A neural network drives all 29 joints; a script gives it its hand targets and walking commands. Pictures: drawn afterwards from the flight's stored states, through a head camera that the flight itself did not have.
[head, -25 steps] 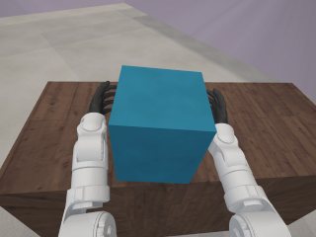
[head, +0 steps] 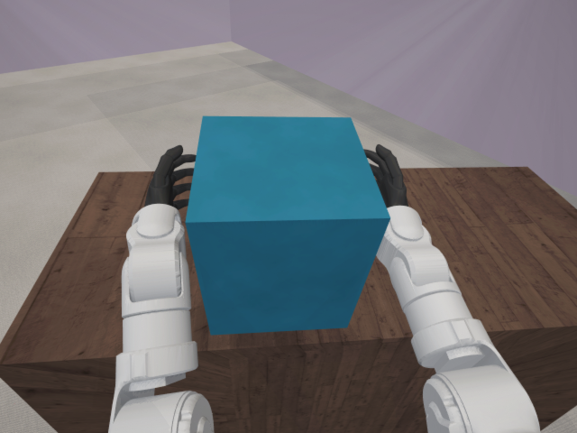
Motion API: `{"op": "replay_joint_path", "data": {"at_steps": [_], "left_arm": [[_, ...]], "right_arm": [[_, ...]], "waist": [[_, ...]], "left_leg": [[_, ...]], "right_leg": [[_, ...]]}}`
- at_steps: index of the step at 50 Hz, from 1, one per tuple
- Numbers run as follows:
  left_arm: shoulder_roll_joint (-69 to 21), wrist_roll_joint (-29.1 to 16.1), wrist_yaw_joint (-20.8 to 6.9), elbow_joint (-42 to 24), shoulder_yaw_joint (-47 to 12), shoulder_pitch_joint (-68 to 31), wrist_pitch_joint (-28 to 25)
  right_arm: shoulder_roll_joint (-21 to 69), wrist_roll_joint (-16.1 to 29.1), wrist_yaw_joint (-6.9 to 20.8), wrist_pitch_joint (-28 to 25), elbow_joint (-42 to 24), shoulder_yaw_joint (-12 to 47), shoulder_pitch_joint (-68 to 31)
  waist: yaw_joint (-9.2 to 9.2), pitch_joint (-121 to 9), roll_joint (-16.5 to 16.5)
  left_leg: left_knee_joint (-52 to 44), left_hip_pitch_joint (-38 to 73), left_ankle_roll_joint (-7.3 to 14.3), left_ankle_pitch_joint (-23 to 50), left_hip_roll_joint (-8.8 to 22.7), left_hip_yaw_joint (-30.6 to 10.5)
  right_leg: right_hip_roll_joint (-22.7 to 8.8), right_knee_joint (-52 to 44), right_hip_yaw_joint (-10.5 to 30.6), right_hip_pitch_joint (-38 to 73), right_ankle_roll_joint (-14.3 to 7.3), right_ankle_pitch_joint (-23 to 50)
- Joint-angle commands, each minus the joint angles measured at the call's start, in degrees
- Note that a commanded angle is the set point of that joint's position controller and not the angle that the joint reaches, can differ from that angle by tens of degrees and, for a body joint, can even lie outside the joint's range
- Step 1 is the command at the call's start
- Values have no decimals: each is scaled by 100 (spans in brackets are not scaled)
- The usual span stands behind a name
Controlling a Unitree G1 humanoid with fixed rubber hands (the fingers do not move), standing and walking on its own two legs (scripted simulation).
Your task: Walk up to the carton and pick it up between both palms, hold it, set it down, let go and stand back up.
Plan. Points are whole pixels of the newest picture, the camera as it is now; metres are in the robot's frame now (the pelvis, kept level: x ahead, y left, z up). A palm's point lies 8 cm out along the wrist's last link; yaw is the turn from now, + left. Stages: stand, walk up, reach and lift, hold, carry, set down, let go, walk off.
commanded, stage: reach and lift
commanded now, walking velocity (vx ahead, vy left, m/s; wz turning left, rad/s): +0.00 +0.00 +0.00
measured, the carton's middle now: (279, 228) +0.38 +0.00 +0.13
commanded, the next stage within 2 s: hold in 0.84 s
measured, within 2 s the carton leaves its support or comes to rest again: neither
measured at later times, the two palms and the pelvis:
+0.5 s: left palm (172, 190) +0.39 +0.14 +0.20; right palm (393, 191) +0.38 -0.16 +0.19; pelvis +0.01 +0.00 +0.00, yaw +0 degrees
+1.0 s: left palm (162, 189) +0.37 +0.15 +0.22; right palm (394, 186) +0.37 -0.15 +0.21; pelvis +0.00 +0.00 +0.00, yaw +0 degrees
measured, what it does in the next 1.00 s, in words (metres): stands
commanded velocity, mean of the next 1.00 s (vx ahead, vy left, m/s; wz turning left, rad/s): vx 0.00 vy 0.00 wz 0.00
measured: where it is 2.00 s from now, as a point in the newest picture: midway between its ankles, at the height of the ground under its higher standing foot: outside the picture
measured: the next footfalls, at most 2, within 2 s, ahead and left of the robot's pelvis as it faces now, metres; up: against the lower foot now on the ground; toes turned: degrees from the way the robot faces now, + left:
none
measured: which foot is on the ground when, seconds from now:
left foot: down 0.00-1.00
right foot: down 0.00-1.00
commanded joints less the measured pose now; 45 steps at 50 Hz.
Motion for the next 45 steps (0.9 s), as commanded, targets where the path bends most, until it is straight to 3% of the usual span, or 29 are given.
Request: {"op": "replay_joint_path", "data": {"at_steps": [1, 5, 11, 12, 13, 16, 17, 20, 25, 27, 31, 33, 36, 39, 40, 45], "left_arm": [[-2533, -646, -809, 284, -2116, -3406, -89], [-2639, -781, -723, 408, -2203, -3721, -219], [-2455, -615, -693, 595, -1852, -3601, -180], [-2339, -479, -751, 906, -1583, -3552, -93], [-2297, -421, -821, 977, -1407, -3502, -32], [-2440, -479, -849, 704, -1562, -3713, -22], [-2507, -536, -799, 572, -1681, -3821, -55], [-2613, -681, -674, 202, -2131, -3727, -113], [-2452, -690, -735, -250, -2214, -3249, 19], [-2342, -566, -791, -120, -2080, -3065, 103], [-2402, -573, -844, -191, -2107, -3259, 185], [-2453, -626, -828, -133, -2091, -3363, 190], [-2619, -859, -710, -593, -2544, -3677, 67], [-2606, -832, -659, -295, -2509, -3696, 77], [-2598, -792, -658, -213, -2432, -3564, 126], [-2477, -722, -708, -312, -2196, -3591, 285]], "right_arm": [[2733, -72, 654, -99, -1081, 1464, -3933], [2824, -108, 650, -160, -1111, 1425, -4331], [2757, -84, 675, -126, -727, 1457, -4202], [2627, -166, 662, -51, -400, 1293, -4047], [2607, -182, 657, -54, -419, 1245, -4082], [2680, -86, 691, -194, -835, 1260, -4422], [2744, -24, 702, -263, -1043, 1351, -4633], [2720, 239, 619, -282, -1164, 1709, -4482], [2658, 529, 424, -117, -1497, 2203, -4017], [2611, 521, 384, -29, -1471, 2206, -3923], [2552, 412, 448, 49, -1316, 1967, -3890], [2652, 456, 458, 11, -1551, 1982, -4183], [2796, 565, 440, -15, -1855, 2167, -4305], [2711, 479, 471, 97, -1585, 2029, -4227], [2644, 446, 503, 114, -1546, 2022, -4224], [2649, 491, 515, 221, -1383, 2022, -4295]], "waist": [[-112, -1374, 290], [-150, -1952, 367], [-14, -1956, 330], [-132, -1465, 146], [-81, -1374, 63], [-18, -1817, 334], [2, -2176, 375], [-166, -2412, 551], [-209, -2313, 340], [-166, -1996, 253], [-214, -1642, 406], [-117, -1879, 371], [-229, -2502, 473], [-258, -2171, 528], [-183, -2071, 511], [-85, -2207, 395]], "left_leg": [[-528, -233, 104, -81, -208, 497], [-322, 83, 70, 188, -246, 466], [-279, 114, 88, 501, -257, 456], [-412, 121, 138, 234, -216, 509], [-473, 32, 195, 106, -235, 543], [-393, 23, 126, 371, -238, 561], [-241, 206, 75, 749, -231, 552], [172, 793, -124, 1885, -233, 437], [219, 676, -89, 2201, -315, 360], [114, 530, -65, 1966, -324, 373], [-99, 370, -92, 1470, -245, 406], [-47, 379, -51, 1501, -257, 414], [142, 623, -139, 1958, -255, 364], [39, 589, -132, 1519, -216, 355], [-36, 564, -102, 1409, -188, 381], [-91, 447, -13, 1317, -201, 427]], "right_leg": [[187, -203, -414, 79, 166, -158], [225, -124, -443, 67, 176, 158], [259, -89, -438, 185, 187, 353], [252, -197, -451, 171, 195, 112], [228, -233, -434, 173, 223, -2], [251, -161, -454, 297, 175, 120], [276, -103, -473, 329, 155, 394], [339, -20, -483, 405, 146, 1304], [290, 99, -391, 907, 286, 2285], [287, 92, -397, 951, 297, 2204], [287, -56, -451, 544, 174, 1277], [290, -59, -446, 545, 169, 1306], [343, 61, -450, 663, 171, 1691], [329, -53, -457, 341, 136, 1067], [349, -85, -460, 265, 92, 851], [334, -45, -388, 492, 138, 866]]}}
